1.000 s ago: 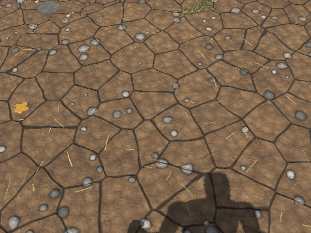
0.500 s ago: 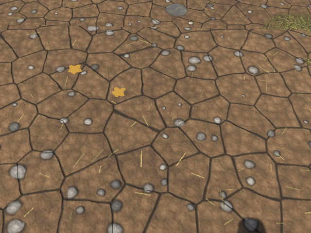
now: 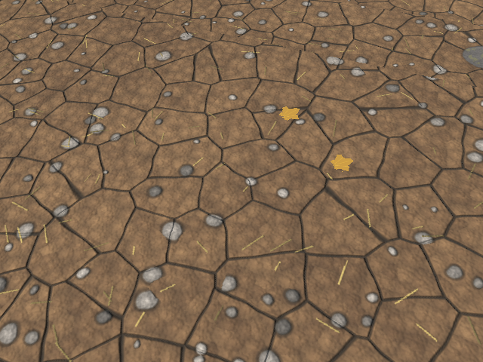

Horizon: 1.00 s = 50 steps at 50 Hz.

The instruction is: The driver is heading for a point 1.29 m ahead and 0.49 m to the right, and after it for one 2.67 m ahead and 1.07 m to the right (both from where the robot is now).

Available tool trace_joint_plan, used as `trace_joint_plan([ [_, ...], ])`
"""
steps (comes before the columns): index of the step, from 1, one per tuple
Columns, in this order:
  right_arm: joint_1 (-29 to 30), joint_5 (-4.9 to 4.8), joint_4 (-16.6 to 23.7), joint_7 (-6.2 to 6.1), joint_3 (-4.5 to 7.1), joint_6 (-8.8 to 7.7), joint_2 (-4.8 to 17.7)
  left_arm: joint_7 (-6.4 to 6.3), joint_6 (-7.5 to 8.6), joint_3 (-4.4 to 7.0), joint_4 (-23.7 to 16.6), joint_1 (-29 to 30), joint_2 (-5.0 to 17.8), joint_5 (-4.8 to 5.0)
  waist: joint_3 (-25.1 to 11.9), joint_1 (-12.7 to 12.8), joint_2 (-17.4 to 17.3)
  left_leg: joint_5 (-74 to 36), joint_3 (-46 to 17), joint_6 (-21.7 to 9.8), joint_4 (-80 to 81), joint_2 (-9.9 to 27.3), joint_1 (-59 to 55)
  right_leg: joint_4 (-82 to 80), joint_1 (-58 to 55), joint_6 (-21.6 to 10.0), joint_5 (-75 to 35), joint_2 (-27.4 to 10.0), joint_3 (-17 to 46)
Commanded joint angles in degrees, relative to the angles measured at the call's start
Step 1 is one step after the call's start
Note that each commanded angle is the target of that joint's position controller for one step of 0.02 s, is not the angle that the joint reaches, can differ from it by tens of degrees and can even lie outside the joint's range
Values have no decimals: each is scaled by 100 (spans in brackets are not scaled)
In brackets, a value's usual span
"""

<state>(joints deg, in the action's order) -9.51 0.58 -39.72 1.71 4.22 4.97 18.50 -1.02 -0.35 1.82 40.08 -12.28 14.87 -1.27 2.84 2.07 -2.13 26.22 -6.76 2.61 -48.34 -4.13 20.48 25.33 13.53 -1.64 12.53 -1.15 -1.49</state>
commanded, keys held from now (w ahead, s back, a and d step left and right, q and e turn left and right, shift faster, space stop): e+shift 0.36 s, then w+e+shift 0.40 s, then w+shift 0.04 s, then shift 0.02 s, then q+shift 0.18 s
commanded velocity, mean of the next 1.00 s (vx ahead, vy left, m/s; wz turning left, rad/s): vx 0.35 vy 0.00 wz -0.61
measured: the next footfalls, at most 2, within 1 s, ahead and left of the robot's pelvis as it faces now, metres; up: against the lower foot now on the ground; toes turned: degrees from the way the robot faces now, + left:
left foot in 0.08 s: +0.01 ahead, +0.12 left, +0.00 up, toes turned -6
right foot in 0.44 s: -0.01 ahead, -0.10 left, +0.00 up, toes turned -24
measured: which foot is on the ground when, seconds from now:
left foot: up 0.00-0.06, down 0.08-0.44, up 0.46-0.90, down 0.92-1.00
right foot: down 0.00-0.10, up 0.12-0.42, down 0.44-0.92, up 0.94-1.00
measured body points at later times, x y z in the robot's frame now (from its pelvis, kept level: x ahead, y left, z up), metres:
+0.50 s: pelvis -0.01 -0.03 -0.02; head +0.00 -0.07 +0.42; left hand +0.20 +0.21 -0.11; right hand +0.02 -0.34 -0.14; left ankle -0.03 +0.12 -0.71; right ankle -0.05 -0.09 -0.74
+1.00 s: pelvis +0.25 -0.17 -0.02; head +0.28 -0.20 +0.42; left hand +0.44 +0.05 -0.14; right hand +0.23 -0.49 -0.12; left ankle +0.38 -0.15 -0.74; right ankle +0.00 -0.11 -0.65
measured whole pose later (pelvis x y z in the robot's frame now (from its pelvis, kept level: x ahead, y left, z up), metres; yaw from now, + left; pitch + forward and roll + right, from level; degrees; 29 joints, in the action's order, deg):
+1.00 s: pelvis +0.25 -0.17 -0.02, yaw -40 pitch +3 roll +2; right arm -6.2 1.6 -40.1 0.8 1.3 -4.2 16.7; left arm -0.5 3.2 3.0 48.2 -22.9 17.8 -0.5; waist 2.8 3.0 0.9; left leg 8.9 1.9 -2.8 -32.9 -3.2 26.7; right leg 61.8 7.0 -3.4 25.9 7.6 9.5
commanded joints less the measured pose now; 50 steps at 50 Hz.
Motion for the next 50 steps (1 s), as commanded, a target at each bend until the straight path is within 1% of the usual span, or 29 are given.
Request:
trace_joint_plan([
  [1, -25, -24, 281, -176, -71, -67, 142, 126, -19, 271, -80, -76, 1021, 8, -430, -52, 1680, -99, 785, -51, 1756, -165, -449, -262, -750, -871, -2946, -745, 1223],
  [3, -433, 26, 123, -300, -50, -180, 299, 201, -63, 377, -9, -170, 1223, 135, -510, -287, 1396, -1493, 698, -193, 3051, -66, -1219, 155, -468, -619, -3446, -694, 1421],
  [4, -565, 74, 97, -333, -3, -271, 586, 208, -39, 377, -46, -257, 1123, 183, -777, -265, 1036, -1805, 247, -354, 3167, 465, -1988, 279, 79, -364, -2653, -602, 1451],
  [5, -731, 163, 148, -379, 30, -324, 908, 233, -5, 283, -214, -249, 684, 182, -993, -291, -45, -2630, -779, -673, 3168, 1796, -2731, 1097, 969, -88, -742, -198, 1080],
  [6, -307, 34, 121, -385, 157, -277, 1260, 204, -40, 248, -364, -88, 548, 196, -631, -280, -1587, -3973, -1103, -1379, 2948, 2508, -1930, 1795, 1463, 40, 1814, 502, 105],
  [7, -223, 69, 250, -372, 50, -316, 770, 169, -127, 372, -240, 14, 939, 101, -460, -417, -900, -4576, -909, -1651, 2936, 2552, -1776, 3036, 1574, 93, 2185, 294, 253],
  [9, 299, 95, 365, -394, -114, -308, 302, 199, -264, 463, -14, -347, 923, 110, -249, -72, -529, -4545, -33, -1405, 2900, 2049, -1445, 3778, 1547, 171, 1742, 202, 256],
  [12, 284, 121, 346, -457, -107, -334, 308, 336, -368, 421, -54, -271, 737, 92, -173, -156, -813, -4262, 516, -1269, 2862, 1801, -1652, 3441, 1687, 379, 1295, 116, 8],
  [15, 149, 117, 291, -421, -40, -366, 431, 432, -411, 345, -286, 39, 565, 105, -225, -305, -805, -3872, 721, -1225, 2724, 1974, -1704, 2506, 1361, 350, 1197, -21, -116],
  [18, 82, 107, 238, -331, 60, -404, 642, 455, -414, 358, -456, 92, 621, 127, -335, -332, -896, -3847, 862, -1103, 2424, 2154, -1596, 1775, 823, 170, 1226, 62, -397],
  [20, -24, 143, 248, -251, 136, -446, 810, 505, -404, 383, -505, 35, 709, 127, -536, -311, -834, -917, 820, -948, 2615, 2286, -1173, 1296, 191, -55, 1215, 175, -639],
  [21, 112, 152, 282, -244, 148, -454, 826, 548, -371, 422, -396, -263, 769, 96, -485, -83, -607, 806, 936, -794, 2432, 2175, -492, 910, -515, -199, 1122, 295, -667],
  [22, 269, 215, 347, -234, 97, -437, 644, 532, -299, 523, -19, -1131, 962, 67, -497, 283, 98, 1764, 1247, -580, 1470, 1863, 516, 574, -1566, -441, 1627, 302, -208],
  [23, 719, 201, 696, -162, -91, -420, 57, 463, -195, 721, 153, -1944, 1707, 60, -268, 717, 2222, 1674, 2087, -123, -1093, 792, 2246, -922, -2164, -1186, 3901, -1222, 2785],
  [24, 1464, 304, 1066, -132, -138, -465, 59, 444, -128, 637, -96, -1775, 1692, 43, 177, 827, 1774, 1190, 692, -145, -1814, 326, 3380, -1929, -1656, -1702, 4617, -1845, 4981],
  [25, 1631, 201, 1123, -71, -81, -576, 329, 353, -137, 565, -135, -1352, 1483, 52, 536, 608, 1149, 400, 312, -188, -1966, 699, 3492, -1928, -1286, -1712, 4557, -1856, 4598],
  [26, 1301, 145, 942, -13, -32, -676, 505, 292, -115, 515, -196, -1059, 1364, 70, 500, 321, 872, -305, 291, -179, -1730, 808, 3116, -1818, -1014, -1562, 3988, -1589, 4057],
  [28, 646, 288, 543, 32, -4, -752, 591, 211, -6, 480, -273, -767, 1297, 88, 240, 42, 703, -1045, 396, -50, -1255, 873, 2414, -1816, -927, -1262, 2730, -977, 3095],
  [33, 912, 226, 520, 28, -86, -587, 402, 231, 227, 464, -47, -1273, 1256, 124, 196, 156, 528, -1762, 526, 215, -539, 721, 2517, -1759, -998, -1327, 1515, -559, 2633],
  [37, 1511, 172, 677, 52, -139, -620, 379, 192, 297, 477, 40, -1525, 1282, 94, 299, 397, 735, -2142, 530, 342, 374, 580, 2477, -1700, -940, -1356, 1089, -460, 2754],
  [40, 1958, 153, 846, 107, -195, -696, 331, 155, 349, 454, 157, -1667, 1253, 107, 383, 598, 876, -2328, 705, 198, 1159, 515, 2123, -1661, -990, -1311, 512, -473, 2739],
  [43, 1510, 212, 764, 80, -217, -826, 250, 62, 409, 367, 415, -1656, 1171, 130, 274, 368, 920, -2469, 1020, -234, 1847, 283, 944, -1175, -1218, -947, -2836, -581, 2295],
  [44, 1052, 233, 613, 0, -154, -855, 380, 50, 442, 359, 490, -1669, 1240, 123, -19, 186, 926, -2219, 1188, -396, 1845, 25, 301, -600, -1396, -754, -4545, -535, 2073],
  [45, 266, 223, 380, -97, -84, -887, 524, 41, 460, 364, 570, -1675, 1320, 108, -495, -184, 930, -2099, 1316, -575, 1927, -173, -508, 376, -1548, -578, -5792, -418, 1823],
  [46, -685, 206, 143, -177, -34, -956, 670, 30, 496, 346, 578, -1530, 1268, 108, -943, -700, 987, -2603, 1026, -777, 2072, 192, -1690, 1551, -1091, -410, -5530, -232, 1612],
  [47, -1739, 262, -17, -251, 28, -995, 1042, 21, 519, 253, 445, -1548, 872, 80, -1755, -1029, 378, -2450, -312, -998, 1895, 1411, -3050, 3266, -245, -297, -3360, 122, 1333],
  [48, -1991, 252, -293, -197, 223, -949, 1673, 53, 464, 204, 435, -2303, 454, 316, -2536, -611, -1810, -4503, -3461, -2191, 2270, 2957, -4481, 5491, 1508, 94, 1778, 1407, 948],
  [49, -1511, -41, -208, -110, 163, -894, 1173, 5, 446, 203, 487, -1852, 895, -17, -2081, -498, -562, -4851, -3422, -2118, 2444, 2496, -3832, 5700, 1789, -76, 1407, 882, 1140],
  [50, -959, -95, -162, -91, 55, -917, 750, 41, 475, 187, 365, -1118, 899, -35, -1292, -411, -314, -5500, -2332, -2024, 2447, 2205, -3110, 5425, 1949, -27, 864, 525, 962],
])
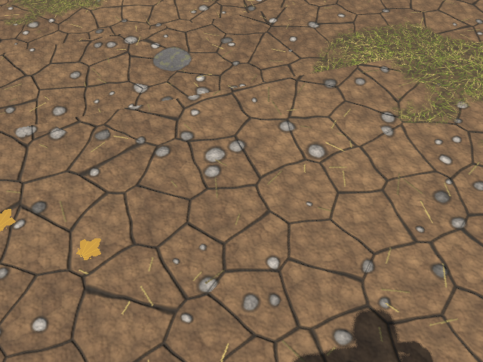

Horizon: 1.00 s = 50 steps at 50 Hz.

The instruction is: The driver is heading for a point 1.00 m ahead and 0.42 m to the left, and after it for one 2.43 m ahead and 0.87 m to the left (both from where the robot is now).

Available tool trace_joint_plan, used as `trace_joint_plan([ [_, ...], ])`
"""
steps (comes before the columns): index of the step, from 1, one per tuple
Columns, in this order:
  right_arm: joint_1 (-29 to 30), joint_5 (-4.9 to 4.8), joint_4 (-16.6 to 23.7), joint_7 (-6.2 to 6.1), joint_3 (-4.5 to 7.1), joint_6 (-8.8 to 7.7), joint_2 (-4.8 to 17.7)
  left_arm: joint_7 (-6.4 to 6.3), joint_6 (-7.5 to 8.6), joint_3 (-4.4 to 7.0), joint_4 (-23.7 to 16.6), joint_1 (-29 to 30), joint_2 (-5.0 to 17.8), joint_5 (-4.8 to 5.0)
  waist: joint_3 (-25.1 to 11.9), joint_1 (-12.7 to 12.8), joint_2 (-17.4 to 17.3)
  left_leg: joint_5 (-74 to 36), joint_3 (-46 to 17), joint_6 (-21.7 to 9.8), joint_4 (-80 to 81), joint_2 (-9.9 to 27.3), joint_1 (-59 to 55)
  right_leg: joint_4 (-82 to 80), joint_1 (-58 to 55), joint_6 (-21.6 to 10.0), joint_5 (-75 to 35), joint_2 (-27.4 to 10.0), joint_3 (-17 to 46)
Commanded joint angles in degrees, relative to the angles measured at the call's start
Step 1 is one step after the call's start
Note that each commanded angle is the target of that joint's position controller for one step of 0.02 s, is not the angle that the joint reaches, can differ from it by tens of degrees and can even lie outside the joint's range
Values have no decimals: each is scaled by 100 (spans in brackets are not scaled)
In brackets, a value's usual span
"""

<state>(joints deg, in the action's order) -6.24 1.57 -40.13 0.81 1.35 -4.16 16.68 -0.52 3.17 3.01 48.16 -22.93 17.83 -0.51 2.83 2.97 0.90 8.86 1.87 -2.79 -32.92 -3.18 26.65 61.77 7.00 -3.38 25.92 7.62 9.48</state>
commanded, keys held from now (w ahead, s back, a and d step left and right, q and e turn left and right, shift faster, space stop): q+shift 0.64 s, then w+q+shift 0.22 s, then w+shift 0.02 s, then w+e+shift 0.12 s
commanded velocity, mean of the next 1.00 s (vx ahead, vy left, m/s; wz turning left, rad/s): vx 0.26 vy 0.00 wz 0.73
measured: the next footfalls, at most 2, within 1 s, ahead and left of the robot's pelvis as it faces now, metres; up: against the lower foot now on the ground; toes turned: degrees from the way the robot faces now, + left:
right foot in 0.34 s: +0.31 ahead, -0.07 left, +0.00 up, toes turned +22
left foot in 0.82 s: +0.13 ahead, +0.08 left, +0.00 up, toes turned +47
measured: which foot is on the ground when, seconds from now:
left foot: down 0.00-0.34, up 0.36-0.80, down 0.82-1.00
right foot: up 0.00-0.32, down 0.34-0.80, up 0.82-1.00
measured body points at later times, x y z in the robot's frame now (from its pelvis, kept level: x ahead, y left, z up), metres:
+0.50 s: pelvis +0.17 -0.02 +0.02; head +0.22 -0.03 +0.46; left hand +0.24 +0.28 -0.06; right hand +0.38 -0.26 -0.11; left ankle +0.09 +0.08 -0.64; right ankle +0.28 -0.09 -0.72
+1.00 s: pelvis +0.22 +0.08 +0.02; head +0.20 +0.11 +0.47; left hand +0.12 +0.37 -0.10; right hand +0.46 -0.07 -0.08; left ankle +0.10 +0.05 -0.72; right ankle +0.39 +0.03 -0.64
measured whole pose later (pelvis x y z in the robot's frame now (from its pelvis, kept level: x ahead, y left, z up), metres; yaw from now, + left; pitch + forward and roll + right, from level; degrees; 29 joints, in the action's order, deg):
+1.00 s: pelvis +0.22 +0.08 +0.02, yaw +49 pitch +2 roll -1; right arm -23.1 0.6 -42.4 1.3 1.8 -1.3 16.0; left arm 3.2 0.2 2.8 40.0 -12.4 18.0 -2.7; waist -1.7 -1.5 3.2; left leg 18.5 -1.1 -5.2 -17.9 -3.8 1.0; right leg 59.0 37.2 2.5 8.6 -5.6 -1.9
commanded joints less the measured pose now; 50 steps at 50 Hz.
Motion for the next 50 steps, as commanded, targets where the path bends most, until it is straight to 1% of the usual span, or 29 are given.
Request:
trace_joint_plan([
  [1, -1150, -147, -157, 29, 266, -16, 637, 13, 151, 23, -555, 380, 589, -163, -953, -510, -292, -4363, -2670, -1389, 977, 1802, -3302, 1521, 2702, 176, -590, -502, -293],
  [3, -1277, -200, -329, -1, 251, -20, 617, 60, 38, -12, -777, 755, 538, -280, -610, -365, -377, -4794, -2177, -1249, 1205, 1350, -2659, 1059, 2660, 311, -565, -658, -380],
  [6, -1214, -166, -378, -17, 333, 9, 862, 76, -107, -132, -886, 723, 292, -226, -708, -61, -375, -5134, -1950, -1274, 1241, 1163, -2012, 51, 2343, 537, -419, -693, -499],
  [8, -1171, -88, -343, -39, 375, 107, 938, 57, -177, -219, -1024, 1039, 173, -150, -696, -77, -523, -4984, -1838, -1172, 1238, 956, -1497, -819, 2042, 642, -600, -568, -699],
  [13, -1176, -105, -179, -62, 509, 392, 1001, -34, -283, -247, -1219, 1690, 303, -57, -822, -260, -752, -3137, -2204, -543, 890, 496, -961, -2053, 1140, 605, -1580, -330, -671],
  [15, -1027, -87, -60, -91, 564, 484, 1045, -84, -208, -220, -1211, 1585, 394, -41, -695, -180, -759, -2240, -2658, -351, 621, 415, -920, -2800, 760, 552, -1648, -332, -478],
  [16, -888, -124, 2, -109, 579, 514, 1032, -117, -133, -208, -1165, 1379, 408, -59, -597, -35, -702, -1639, -2760, -190, 355, 282, -743, -3454, 339, 495, -2070, -417, -429],
  [17, -1007, -180, 50, -110, 533, 498, 816, -176, -58, -153, -1131, 1178, 618, -120, -615, -46, -342, -632, -2591, 33, -207, 60, -464, -3923, -149, 337, -2286, -1047, -32],
  [18, -1623, -186, 97, -124, 420, 486, 300, -248, -68, -77, -1217, 1048, 1007, -141, -1062, -341, 898, 2148, -1632, 243, -1629, -410, -57, -3970, -876, -39, -3246, -2751, 1295],
  [19, -2008, -141, 157, -171, 489, 561, 645, -230, -194, -43, -1262, 1094, 1073, -81, -1439, -443, 1480, 3280, -823, 255, -2442, -765, 355, -4303, -732, -718, -3281, -3406, 2510],
  [20, -1952, 15, 45, -178, 533, 630, 865, -223, -262, -64, -1301, 1256, 788, -21, -1105, -513, 1068, 2811, -662, 332, -3108, -252, 506, -4357, -475, -851, -2938, -3235, 2277],
  [21, -1624, 31, -7, -125, 565, 683, 916, -227, -284, -159, -1355, 1465, 395, -20, -732, -463, 673, 2323, -642, 386, -3294, -86, 529, -4369, -143, -743, -2627, -2800, 1496],
  [22, -1515, -21, -14, -61, 569, 742, 821, -230, -315, -184, -1387, 1677, 306, -76, -550, -531, 601, 2008, -602, 492, -3428, 19, 442, -4450, 109, -632, -2629, -2468, 844],
  [23, -1446, -32, 18, 7, 563, 800, 774, -261, -314, -160, -1390, 1756, 357, -102, -502, -547, 782, 1778, -476, 569, -3606, 105, 401, -4449, 227, -631, -2959, -2293, 371],
  [25, -1341, -97, 90, 92, 525, 869, 686, -239, -291, -120, -1347, 1647, 363, -124, -580, -521, 800, 1575, -318, 652, -3725, 145, 304, -4361, 251, -667, -3623, -2170, -249],
  [32, -350, -114, 624, 292, 404, 973, 516, -136, -252, 81, -1231, 1186, 608, -184, -554, -223, 838, 1443, -61, 538, -2167, 529, 58, -4420, 80, -751, -2708, -2604, -967],
  [35, -125, -113, 817, 462, 417, 965, 688, -33, -246, 256, -1270, 1110, 1020, -228, -736, -144, 1164, 1721, 356, 259, -1399, 460, -626, -4979, 466, -434, 541, -2752, -991],
  [37, -179, -169, 809, 582, 442, 934, 781, -24, -273, 324, -1319, 1189, 1172, -242, -608, -219, 1067, 1899, 603, 24, -843, 367, -1229, -5171, 898, -208, 1314, -2857, -1139],
  [38, -363, -177, 726, 606, 429, 902, 740, -13, -301, 346, -1325, 1258, 1203, -223, -521, -340, 883, 1807, 740, -105, -439, 303, -1639, -5074, 1145, -73, 1443, -2850, -1342],
  [39, -826, -155, 509, 579, 416, 858, 659, -1, -335, 346, -1340, 1411, 1146, -185, -440, -609, 538, 1552, 881, -225, 126, 175, -2311, -4622, 1583, 125, 1621, -2678, -1739],
  [40, -1773, -123, 34, 461, 472, 788, 733, 13, -367, 297, -1354, 1543, 887, -209, -405, -996, -346, 1822, 609, -403, 619, 37, -3244, -3272, 2311, 360, 1742, -2224, -2248],
  [41, -2319, -82, -175, 308, 529, 708, 1022, 91, -406, 125, -1336, 1629, 306, -215, 39, -1260, -1844, 2977, -1228, -708, 1196, 1034, -3581, -578, 3734, 470, 1584, -1581, -2606],
  [42, -1949, -74, 289, 188, 514, 613, 1477, 126, -388, -6, -1870, 2168, -10, -286, 343, -1143, -1879, 4503, -4239, -1352, 2131, 2174, -3168, 433, 5450, 692, 1051, -902, -1549],
  [43, -1668, -42, 318, 44, 507, 607, 1379, 192, -258, 68, -2170, 2866, 423, -301, 633, -1177, -956, 4341, -4119, -1440, 2604, 2259, -2811, 392, 5664, 677, -37, -1269, -791],
  [44, -1451, -37, 347, -43, 469, 568, 1307, 251, -154, 119, -2032, 2502, 595, -241, 517, -874, -994, 3818, -3677, -1401, 2618, 2078, -2760, 170, 5376, 691, -723, -1308, -804],
  [45, -1298, -43, 346, -63, 423, 478, 1164, 297, -99, 130, -1677, 1883, 673, -277, 356, -591, -951, 2969, -2999, -1247, 2610, 1767, -2835, -37, 4939, 726, -1198, -1382, -894],
  [46, -1228, -66, 334, -77, 362, 357, 1013, 338, -100, 143, -1387, 1479, 713, -328, 144, -479, -949, 2393, -2486, -1089, 2677, 1466, -2799, -172, 4445, 729, -1524, -1404, -1011],
  [48, -1440, -101, 145, -6, 258, 143, 784, 391, -196, 158, -1174, 1409, 708, -240, 156, -490, -746, 1446, -1867, -902, 2762, 1237, -2857, -217, 4207, 632, -1955, -1382, -1153],
  [50, -1835, -112, -72, 55, 262, 42, 794, 426, -273, 113, -1159, 1672, 549, -132, 289, -610, -571, 646, -1424, -750, 2763, 1190, -3134, -292, 4468, 455, -2136, -1342, -1236],
])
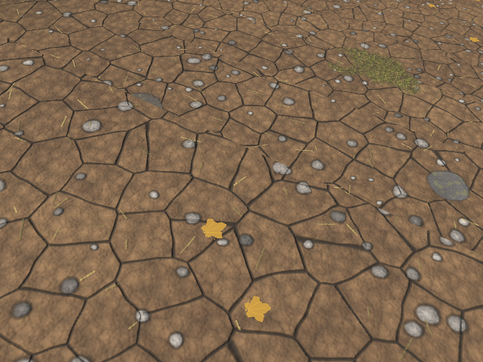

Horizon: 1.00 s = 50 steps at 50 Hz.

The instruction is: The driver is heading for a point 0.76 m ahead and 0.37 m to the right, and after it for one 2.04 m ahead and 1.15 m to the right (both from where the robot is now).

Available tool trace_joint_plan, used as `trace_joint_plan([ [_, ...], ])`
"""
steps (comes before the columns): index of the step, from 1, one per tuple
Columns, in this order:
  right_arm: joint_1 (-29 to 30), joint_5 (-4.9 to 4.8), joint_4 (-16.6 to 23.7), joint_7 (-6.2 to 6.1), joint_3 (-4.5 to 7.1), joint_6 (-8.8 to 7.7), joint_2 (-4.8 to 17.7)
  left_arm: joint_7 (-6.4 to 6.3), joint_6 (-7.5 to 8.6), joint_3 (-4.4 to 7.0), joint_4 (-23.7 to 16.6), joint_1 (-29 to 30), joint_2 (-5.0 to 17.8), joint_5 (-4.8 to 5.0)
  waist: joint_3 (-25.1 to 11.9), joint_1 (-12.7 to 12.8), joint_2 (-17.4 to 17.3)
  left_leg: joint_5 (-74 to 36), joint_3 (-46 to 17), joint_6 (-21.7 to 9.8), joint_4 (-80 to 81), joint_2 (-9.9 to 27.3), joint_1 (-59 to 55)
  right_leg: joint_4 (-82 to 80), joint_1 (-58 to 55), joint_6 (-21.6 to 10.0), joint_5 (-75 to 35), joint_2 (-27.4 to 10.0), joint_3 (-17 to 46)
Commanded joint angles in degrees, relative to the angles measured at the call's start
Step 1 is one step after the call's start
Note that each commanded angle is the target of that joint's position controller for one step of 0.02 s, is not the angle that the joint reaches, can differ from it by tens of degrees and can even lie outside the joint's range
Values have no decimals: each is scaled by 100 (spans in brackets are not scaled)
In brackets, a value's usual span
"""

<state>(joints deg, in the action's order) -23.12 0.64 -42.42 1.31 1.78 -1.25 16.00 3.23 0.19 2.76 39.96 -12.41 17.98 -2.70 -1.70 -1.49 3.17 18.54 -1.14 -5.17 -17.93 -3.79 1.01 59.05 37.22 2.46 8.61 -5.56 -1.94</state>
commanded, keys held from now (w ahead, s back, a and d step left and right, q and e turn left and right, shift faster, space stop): w+e+shift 1.00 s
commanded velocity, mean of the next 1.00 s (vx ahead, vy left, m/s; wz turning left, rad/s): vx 0.95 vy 0.00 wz -0.72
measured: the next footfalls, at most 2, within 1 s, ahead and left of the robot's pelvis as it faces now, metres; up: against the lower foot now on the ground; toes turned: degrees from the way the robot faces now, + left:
right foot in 0.28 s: +0.37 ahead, -0.07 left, +0.00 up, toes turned -11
left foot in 0.70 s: +0.84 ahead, -0.03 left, +0.00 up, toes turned -34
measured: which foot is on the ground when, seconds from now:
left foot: down 0.00-0.28, up 0.30-0.68, down 0.70-1.00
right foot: up 0.00-0.26, down 0.28-0.68, up 0.70-1.00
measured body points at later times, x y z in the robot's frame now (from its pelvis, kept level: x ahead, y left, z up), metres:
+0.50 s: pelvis +0.39 -0.05 -0.01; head +0.41 -0.05 +0.44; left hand +0.45 +0.23 -0.14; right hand +0.53 -0.33 -0.07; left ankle +0.53 +0.10 -0.66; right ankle +0.33 -0.06 -0.74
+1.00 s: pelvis +0.82 -0.18 -0.01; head +0.83 -0.20 +0.44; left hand +1.17 -0.20 -0.06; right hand +0.56 -0.35 -0.13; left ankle +0.80 -0.01 -0.74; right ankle +0.85 -0.36 -0.66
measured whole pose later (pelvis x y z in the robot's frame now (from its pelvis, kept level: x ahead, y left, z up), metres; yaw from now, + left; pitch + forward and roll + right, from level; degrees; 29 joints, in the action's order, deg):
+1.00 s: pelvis +0.82 -0.18 -0.01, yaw -47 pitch +1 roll +3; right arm -29.6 1.6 -50.0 -0.4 3.0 -5.7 19.7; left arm 4.3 -1.3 2.5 33.1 -0.9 20.0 -1.7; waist 0.5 -3.9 3.1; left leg 21.8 13.4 1.7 -18.0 0.7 -3.4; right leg 63.1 47.0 -6.4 4.1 -3.2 -2.3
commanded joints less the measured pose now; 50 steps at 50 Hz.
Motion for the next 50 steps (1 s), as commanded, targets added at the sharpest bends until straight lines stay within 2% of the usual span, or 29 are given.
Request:
trace_joint_plan([
  [1, -314, -3, 79, 12, 216, -277, 868, 65, 17, 117, -356, 788, 473, 126, 807, -232, -761, -610, -918, -437, 1288, 1249, -653, -80, 1563, -206, -449, 40, -93],
  [4, -557, 104, -83, -30, 163, -384, 805, 105, 69, 60, -441, 1260, 317, 207, 1125, -378, -718, -1352, -247, -201, 1462, 1303, -564, -516, 1598, -389, -632, 484, 214],
  [7, -477, 96, -270, -117, 66, -475, 662, 177, 122, -45, -514, 1501, 186, 139, 1253, -266, -642, -2890, 335, 26, 1717, 1367, -552, -1296, 1118, -672, -909, 583, -277],
  [10, -424, 149, -439, -264, 51, -527, 844, 129, 104, -134, -439, 1196, 156, 160, 671, 35, -899, -7480, 904, 317, 928, 1466, -841, -1740, -360, -1064, -629, 1042, -1022],
  [11, -385, 215, -478, -345, 96, -485, 1014, 92, 85, -111, -324, 740, 273, 162, 330, 315, -1126, -8695, 978, 411, 193, 1585, -1147, -1757, -756, -1186, -316, 1224, -1038],
  [13, 40, 343, -381, -441, 232, -303, 1370, 5, 89, 97, 327, -1374, 770, 207, -651, 1312, -1245, -9386, 1001, 451, -2589, 1666, -955, -1830, -2542, -1438, 546, 1515, -809],
  [14, 417, 252, -261, -417, 274, -295, 1458, -77, 110, 269, 616, -2452, 1078, 163, -901, 1967, -895, -8005, 1094, 404, -4907, 1316, 325, -2427, -4030, -1773, 866, 1248, -89],
  [15, 855, 201, 46, -280, 56, -475, 537, -174, 12, 443, 690, -2253, 1509, 235, -731, 1501, 940, -893, 826, 553, -7425, -71, 3052, -2909, -5328, -2243, 1770, 30, 2311],
  [16, 602, 51, 497, -150, -15, -620, 545, -165, 17, 481, 501, -1563, 1702, 238, -1279, 855, 1133, 428, -532, 631, -8365, -381, 4757, -4067, -6048, -3226, 2189, -813, 5332],
  [17, 935, 137, 529, -127, -67, -723, 745, -207, 60, 466, 429, -1432, 1348, 247, -806, 944, -6, 19, -881, 469, -7910, 118, 4956, -4415, -5591, -3007, 2212, -855, 5136],
  [18, 1018, 139, 579, -96, -103, -778, 731, -251, 83, 355, 595, -1440, 876, 242, -110, 611, -646, -188, -814, 399, -7174, 378, 4695, -4629, -4529, -2737, 1942, -707, 4612],
  [19, 1171, 243, 639, -103, -145, -723, 623, -276, 145, 296, 634, -1233, 672, 197, 311, 304, -1033, -137, -735, 408, -6497, 639, 4323, -4708, -3593, -2459, 1496, -415, 3995],
  [20, 1121, 375, 623, -98, -185, -583, 563, -315, 215, 251, 604, -1017, 644, 171, 568, 62, -1045, 12, -661, 502, -6248, 726, 4039, -4730, -2905, -2332, 1121, -116, 3495],
  [22, 1090, 468, 701, -74, -252, -308, 451, -289, 360, 218, 564, -885, 684, 223, 800, -167, -785, 186, -389, 655, -5508, 922, 3732, -4923, -1890, -2274, 912, 278, 2888],
  [26, 2503, 243, 1298, 48, -384, -276, 286, -265, 471, 294, 496, -936, 801, 292, 1099, 259, -334, -1588, 133, 890, -2909, 911, 2816, -5293, -884, -1924, -171, 787, 2272],
  [28, 2739, 135, 1365, 52, -392, -288, 230, -232, 469, 351, 536, -1178, 899, 353, 789, 537, -138, -2442, 223, 829, -2134, 667, 2343, -5131, -1366, -1680, -1365, 719, 2313],
  [31, 2715, 124, 1377, -18, -308, -324, 458, -285, 421, 413, 553, -1323, 1037, 341, 405, 616, -33, -2301, 93, 703, -1342, 424, 2090, -4412, -2615, -1439, -2623, 559, 2457],
  [33, 1758, 93, 1115, -137, -111, -356, 884, -315, 420, 465, 517, -1208, 1309, 271, -409, 129, -56, -1355, 23, 592, -1183, 119, 904, -2946, -3118, -1188, -3990, 569, 2476],
  [34, 669, 69, 869, -228, 14, -393, 1111, -283, 455, 489, 450, -865, 1431, 250, -927, -565, -91, -1087, -44, 519, -1154, 300, -365, -1638, -2669, -1079, -3765, 735, 2390],
  [35, -651, 180, 661, -373, 208, -422, 1532, -287, 536, 362, 303, -679, 939, 222, -1677, -1084, -540, 626, -927, 331, -1304, 1318, -1844, 146, -1797, -1053, -2226, 959, 2022],
  [36, -630, 431, 656, -377, 299, -413, 1905, -319, 540, 100, -1, -1273, -99, 475, -2366, -455, -2187, 2094, -3920, -146, -485, 3238, -3115, 1851, -42, -892, 2341, 1476, 1348],
  [37, -85, 302, 681, -344, 364, -325, 1731, -348, 447, 54, -105, -1049, 337, 378, -2174, -372, -2175, 2947, -5087, -361, 226, 3176, -2529, 2386, 658, -953, 1658, 1041, 960],
  [38, 444, 253, 748, -327, 238, -301, 1109, -335, 354, 133, -56, -463, 678, 224, -1150, -402, -1311, 2682, -3924, -245, 222, 2767, -1624, 2281, 844, -950, 1025, 685, 798],
  [39, 559, 233, 654, -288, 160, -291, 789, -254, 295, 150, -84, -214, 686, 142, -597, -343, -725, 1584, -2923, -157, 141, 2515, -921, 2037, 765, -914, 748, 487, 715],
  [40, 472, 256, 526, -284, 129, -295, 703, -159, 237, 146, -139, -37, 578, 104, -277, -276, -638, 756, -2206, -57, 198, 2294, -469, 1910, 697, -876, 717, 344, 699],
  [42, 139, 167, 174, -254, 78, -387, 506, -24, 68, 55, -341, 79, 228, 64, 132, -88, -862, 8, -1325, 64, 353, 2097, 64, 1844, 742, -844, 726, 124, 677],
  [44, 90, 54, -10, -176, 58, -494, 407, 44, -63, -32, -621, 359, 47, 58, 346, 74, -880, -860, -611, 154, 516, 2065, 272, 1763, 998, -822, 542, 19, 591],
  [47, 316, 102, -102, -151, 58, -601, 500, 91, -121, -102, -992, 858, 75, 100, 658, 305, -910, -1866, 523, 244, 797, 1867, 810, 1056, 866, -803, -375, 34, 375],
  [50, 58, 93, -306, -160, 104, -624, 704, 211, -134, -139, -1125, 1429, 169, 99, 1076, 216, -576, -2443, 1322, 325, 1101, 1618, 736, -374, 509, -1007, -942, 178, -274],
])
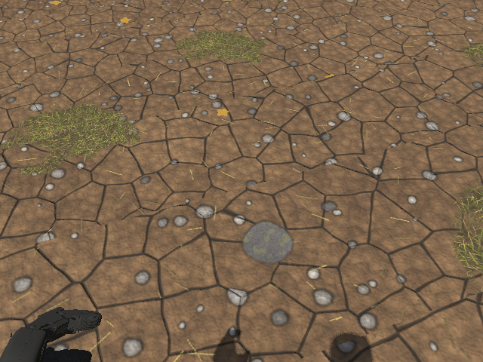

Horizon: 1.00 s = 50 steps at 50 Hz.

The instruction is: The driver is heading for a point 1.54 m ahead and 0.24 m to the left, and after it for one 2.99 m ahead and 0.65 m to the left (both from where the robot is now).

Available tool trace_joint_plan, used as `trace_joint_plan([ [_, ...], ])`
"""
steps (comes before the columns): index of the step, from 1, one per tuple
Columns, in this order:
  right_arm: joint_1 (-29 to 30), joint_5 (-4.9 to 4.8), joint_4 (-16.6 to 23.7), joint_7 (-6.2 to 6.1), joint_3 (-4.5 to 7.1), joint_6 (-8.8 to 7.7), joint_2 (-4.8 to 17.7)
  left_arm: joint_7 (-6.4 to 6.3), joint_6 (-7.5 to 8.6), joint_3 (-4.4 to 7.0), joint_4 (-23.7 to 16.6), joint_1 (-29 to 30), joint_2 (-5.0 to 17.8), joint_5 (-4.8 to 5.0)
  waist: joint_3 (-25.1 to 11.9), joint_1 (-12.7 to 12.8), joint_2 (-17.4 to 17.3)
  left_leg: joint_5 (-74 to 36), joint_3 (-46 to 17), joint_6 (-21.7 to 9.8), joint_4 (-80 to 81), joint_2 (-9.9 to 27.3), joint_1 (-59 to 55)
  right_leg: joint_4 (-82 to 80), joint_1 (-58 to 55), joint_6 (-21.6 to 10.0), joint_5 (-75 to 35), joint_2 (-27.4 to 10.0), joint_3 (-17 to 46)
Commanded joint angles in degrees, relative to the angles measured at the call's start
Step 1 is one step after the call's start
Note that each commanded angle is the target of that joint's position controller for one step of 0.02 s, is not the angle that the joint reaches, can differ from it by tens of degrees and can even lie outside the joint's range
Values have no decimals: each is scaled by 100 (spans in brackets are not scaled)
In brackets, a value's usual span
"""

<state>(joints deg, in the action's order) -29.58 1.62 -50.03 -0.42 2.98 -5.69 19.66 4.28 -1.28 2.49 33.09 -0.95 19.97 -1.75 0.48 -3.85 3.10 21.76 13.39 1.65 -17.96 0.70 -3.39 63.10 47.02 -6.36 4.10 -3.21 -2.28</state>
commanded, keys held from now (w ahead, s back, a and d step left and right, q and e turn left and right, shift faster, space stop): w+e+shift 0.18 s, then w+q+shift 0.82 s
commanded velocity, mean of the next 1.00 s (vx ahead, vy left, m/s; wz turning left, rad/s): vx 1.00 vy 0.00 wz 0.18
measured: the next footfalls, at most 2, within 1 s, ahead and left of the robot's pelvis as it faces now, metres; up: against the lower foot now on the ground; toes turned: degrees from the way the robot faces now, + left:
right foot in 0.16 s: +0.33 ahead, -0.06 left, +0.00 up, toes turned -13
left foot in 0.66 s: +0.80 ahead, -0.01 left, -0.18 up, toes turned +0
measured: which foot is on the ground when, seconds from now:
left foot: down 0.00-0.12, up 0.14-0.64, down 0.66-0.98, up 1.00-1.00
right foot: up 0.00-0.14, down 0.16-0.66, up 0.68-0.96, down 0.98-1.00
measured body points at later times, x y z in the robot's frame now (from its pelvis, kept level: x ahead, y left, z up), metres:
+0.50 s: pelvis +0.47 -0.04 -0.03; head +0.47 -0.04 +0.42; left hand +0.51 +0.24 -0.16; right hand +0.56 -0.33 -0.13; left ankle +0.72 +0.06 -0.71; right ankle +0.29 -0.05 -0.73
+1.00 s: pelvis +0.98 -0.07 -0.20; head +0.99 -0.09 +0.25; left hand +1.16 +0.20 -0.26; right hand +1.00 -0.35 -0.35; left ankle +0.77 -0.01 -0.88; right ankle +1.14 -0.19 -0.91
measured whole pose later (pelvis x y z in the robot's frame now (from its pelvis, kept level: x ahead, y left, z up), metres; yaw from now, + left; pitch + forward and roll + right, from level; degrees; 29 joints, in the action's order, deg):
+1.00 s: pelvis +0.98 -0.07 -0.20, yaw +15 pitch +0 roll +1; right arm -27.0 0.1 -53.4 0.9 4.6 -3.0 16.8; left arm -0.4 5.8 -1.7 39.3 -1.0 13.9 -2.1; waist 1.0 -4.1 -1.4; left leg 29.7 -10.9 -7.9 -44.9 -10.1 2.3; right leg 38.9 30.2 1.7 9.9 -2.4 5.2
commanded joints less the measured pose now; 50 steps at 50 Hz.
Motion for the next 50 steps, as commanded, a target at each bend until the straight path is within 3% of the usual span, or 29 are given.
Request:
trace_joint_plan([
  [1, 469, -7, 348, -8, 1, -174, 408, 151, 26, -138, -442, 433, -88, 10, 917, 367, -530, -3360, 60, -280, 1100, 1125, 991, -1163, -683, -251, -487, 46, -521],
  [4, 280, -50, 340, -124, 107, -51, 867, 175, 119, -48, -272, 268, 131, 37, 607, 585, -744, -6907, 345, -165, 175, 1216, 248, -2051, -1719, -484, -110, 646, -966],
  [6, 539, -5, 434, -185, 233, 168, 1271, 73, 175, 133, 248, -1404, 430, 83, -369, 1517, -1028, -8187, 260, -256, -1966, 1500, 438, -1848, -3642, -720, 559, 1012, -723],
  [7, 788, 54, 544, -167, 265, 245, 1342, -64, 159, 334, 687, -2790, 739, 95, -1035, 2095, -906, -7670, 107, -282, -3925, 1528, 1526, -1762, -5550, -857, 1177, 1178, -349],
  [8, 673, 123, 568, -43, 184, 277, 833, -245, 109, 476, 768, -2559, 1084, 156, -795, 1652, 270, -2051, 87, -162, -6183, 647, 2858, -2332, -6062, -1192, 1929, 419, 896],
  [9, 441, 66, 1159, 18, 70, 204, 373, -253, 41, 513, 440, -1856, 1496, 107, -1238, 855, 1271, 854, -553, 176, -7920, -184, 5055, -3286, -7240, -2111, 1593, -709, 3909],
  [10, 986, -16, 1364, -2, 86, 42, 698, -363, 36, 508, 310, -2081, 1267, 104, -1488, 1167, 250, 133, -1589, 168, -7576, -35, 5514, -4153, -7045, -2262, 1200, -1087, 4656],
  [13, 834, 92, 976, -35, 3, 120, 511, -476, 344, 320, 689, -1508, 589, 65, -112, 288, -918, -138, -1744, 22, -5542, 791, 4028, -4443, -4084, -1556, 699, -846, 3133],
  [15, 726, 108, 793, 25, -8, 403, 363, -426, 555, 177, 857, -1503, 319, 57, 162, 115, -689, 425, -1732, -7, -4512, 811, 3245, -4602, -2954, -1346, 652, -535, 2318],
  [17, 952, 102, 821, 102, -53, 545, 89, -341, 726, 283, 1187, -1999, 585, -50, 308, 417, -340, -789, -1631, -220, -4482, 728, 3696, -4568, -3155, -1287, -443, -571, 1786],
  [18, 1630, -124, 1036, 107, 84, 452, 261, -337, 864, 271, 1404, -2084, 423, 62, 606, 460, -683, -1654, -2201, -346, -3527, 749, 4248, -4620, -3308, -849, -359, -373, 1482],
  [19, 1782, -130, 1139, 217, 64, 382, 151, -358, 961, 267, 1489, -1850, 439, 187, 640, 285, -477, -3201, -1901, -340, -2315, 597, 3672, -4644, -2631, -615, 671, -6, 874],
  [22, 1711, -170, 885, 460, 29, 339, -196, -458, 1060, 81, 1493, -1801, 132, 204, 126, 404, -187, -5757, -1387, -538, -1985, 136, 2197, -4279, -2101, -304, 1334, 163, 155],
  [28, 2794, 55, 914, 426, 48, 331, -56, -700, 920, 17, 2033, -3095, 307, -150, 989, 1003, -293, -4842, -918, -952, -1382, -100, 4281, -2983, -4753, -36, -572, -360, -246],
  [29, 2738, 136, 858, 375, 12, 310, -73, -755, 899, -25, 2042, -3118, 285, -86, 1214, 1007, -230, -4695, -675, -986, -908, -126, 3934, -2456, -4663, 88, -1616, -422, -382],
  [32, -9, 247, -150, 231, 204, 378, 336, -873, 717, -93, 2122, -2584, 166, -65, -4, -308, -15, -4604, -459, -1225, -641, -226, 836, 1265, -4165, 171, -3641, -376, -388],
  [33, -1368, 217, -490, 252, 400, 378, 594, -844, 672, 57, 1910, -1432, 431, 85, -198, -1484, -1020, -5123, -1168, -1920, 284, 156, -543, 4696, -3016, 429, -1226, 431, -860],
  [34, -1586, 84, -673, 231, 541, 416, 1238, -755, 754, -52, 1472, -971, -22, 22, -30, -1180, -1973, -6503, -1502, -1934, -1478, 529, -2369, 6083, -31, 465, 3630, 993, -518],
  [35, -1678, 0, -677, 182, 522, 345, 1420, -758, 818, -209, 947, -1401, -129, 211, -1221, -680, -1955, -8053, -3125, -2661, -2374, 1507, -4398, 5771, 1598, 648, 3667, 638, 454],
  [36, -1583, 37, -575, 121, 450, 369, 898, -766, 819, -239, 991, -1280, 124, 68, -1692, -821, -254, -5859, -3989, -2920, -1847, 1715, -4582, 5417, 2170, 615, 3157, 329, 599],
  [37, -1066, 32, -410, -20, 487, 396, 1001, -679, 870, -284, 850, -1220, 232, -21, -1545, -539, 7, -2970, -4986, -3136, -849, 1994, -3781, 4579, 2389, 631, 2762, 104, 895],
  [38, -284, -62, -343, -71, 344, 372, 601, -591, 892, -192, 867, -836, 428, -232, -819, -31, 747, -1457, -4766, -2480, -240, 1598, -2119, 3292, 1839, 528, 1952, -126, 910],
  [39, 279, -82, -172, -155, 339, 245, 783, -500, 751, -200, 627, -706, 372, -292, -19, 505, 143, -1640, -5092, -2543, 148, 1662, -36, 2062, 979, 749, 1950, -271, 1089],
  [41, 938, -20, 24, -68, 221, 98, 542, -479, 528, -259, 502, -276, 262, -300, 973, 756, 416, -2041, -4339, -2389, 646, 992, 3093, -252, -1064, 1056, 1477, -599, 882],
  [44, 1179, -172, 128, 49, 331, -19, 726, -440, 568, -284, 722, -864, 6, 17, 281, 856, -341, -2829, -3380, -1881, 206, 206, 3932, -1510, -3605, 875, -312, -123, 429],
  [46, 809, -267, 117, 143, 384, 69, 829, -458, 622, -211, 615, -526, 177, 61, 332, 534, -181, -3307, -3459, -1619, -113, 73, 3064, -2214, -3559, 793, -271, 167, 225],
  [48, 934, -226, 187, 134, 432, 179, 1009, -485, 644, -106, 967, -1810, 232, 13, -404, 1228, -97, -4399, -3177, -1260, -1909, -263, 2740, -2510, -5012, 727, 366, 550, 295],
  [49, 1119, -167, 239, 122, 410, 195, 959, -535, 655, 65, 1158, -2875, 622, -30, -888, 1836, 44, -4179, -2943, -1077, -3372, -459, 2979, -2653, -5929, 588, 1321, 260, 594],
  [50, 993, -47, 376, 97, 216, 175, 37, -606, 658, 158, 1184, -3505, 1013, -55, -1483, 1807, 1131, 539, -2519, -976, -5681, -886, 3517, -3127, -6649, 463, 3029, -1375, 2396],
])
Over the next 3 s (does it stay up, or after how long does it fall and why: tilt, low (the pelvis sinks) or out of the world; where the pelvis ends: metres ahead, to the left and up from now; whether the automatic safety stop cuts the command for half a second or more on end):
stays up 2.64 0.64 -0.59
